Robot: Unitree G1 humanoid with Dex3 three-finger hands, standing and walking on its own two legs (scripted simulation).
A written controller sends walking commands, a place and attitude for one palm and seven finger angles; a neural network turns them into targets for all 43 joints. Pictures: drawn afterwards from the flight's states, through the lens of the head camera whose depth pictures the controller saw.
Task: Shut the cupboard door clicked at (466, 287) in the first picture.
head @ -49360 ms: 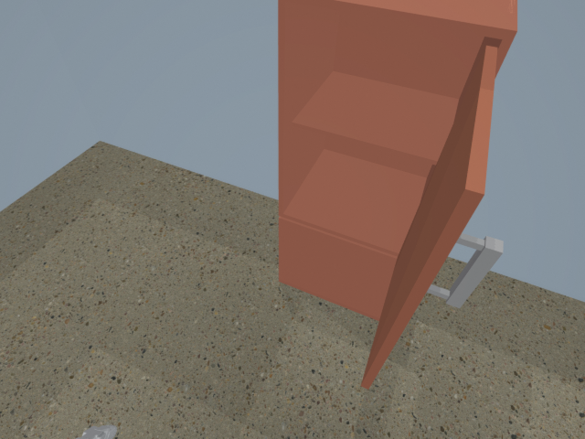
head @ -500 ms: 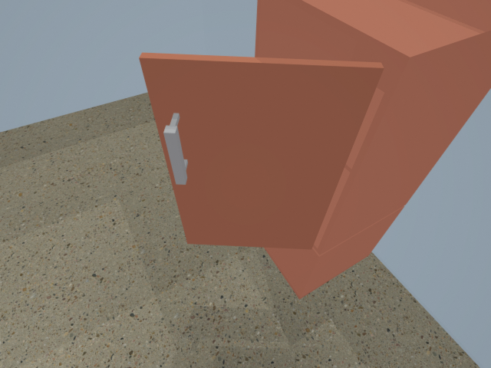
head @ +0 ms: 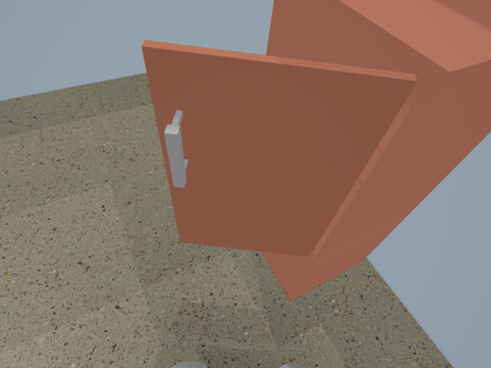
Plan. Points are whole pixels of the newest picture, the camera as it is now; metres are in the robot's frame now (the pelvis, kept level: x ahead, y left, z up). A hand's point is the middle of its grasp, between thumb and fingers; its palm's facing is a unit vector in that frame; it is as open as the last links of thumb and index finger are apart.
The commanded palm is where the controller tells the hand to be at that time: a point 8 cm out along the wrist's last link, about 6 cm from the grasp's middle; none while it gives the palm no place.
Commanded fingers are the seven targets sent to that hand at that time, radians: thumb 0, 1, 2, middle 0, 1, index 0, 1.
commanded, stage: come to a stop and stand still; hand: left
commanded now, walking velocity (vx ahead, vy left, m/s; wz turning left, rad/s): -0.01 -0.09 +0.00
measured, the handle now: (179, 150) +0.44 +0.16 +0.08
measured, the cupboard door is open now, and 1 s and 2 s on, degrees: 57 57 57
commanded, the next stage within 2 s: look again from close up in 0.48 s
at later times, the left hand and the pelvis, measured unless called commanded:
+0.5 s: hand out of the picture -0.09 +0.14 -0.17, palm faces +0.07 -0.99 -0.14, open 7.4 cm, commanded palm none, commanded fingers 0.00 0.90 0.90 -0.20 -0.30 -0.20 -0.30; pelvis -0.04 -0.01 +0.01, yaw +0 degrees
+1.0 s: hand out of the picture +0.00 +0.23 -0.17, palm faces -0.02 -0.96 -0.28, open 7.4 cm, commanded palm none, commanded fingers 0.00 0.90 0.90 -0.20 -0.30 -0.20 -0.30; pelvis -0.03 +0.03 +0.00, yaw -2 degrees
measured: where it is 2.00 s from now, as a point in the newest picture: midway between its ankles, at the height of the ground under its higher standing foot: outside the picture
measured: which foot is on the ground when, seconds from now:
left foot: down 0.00-0.30, up 0.32-0.54, down 0.56-1.00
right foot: up 0.00-0.28, down 0.30-1.00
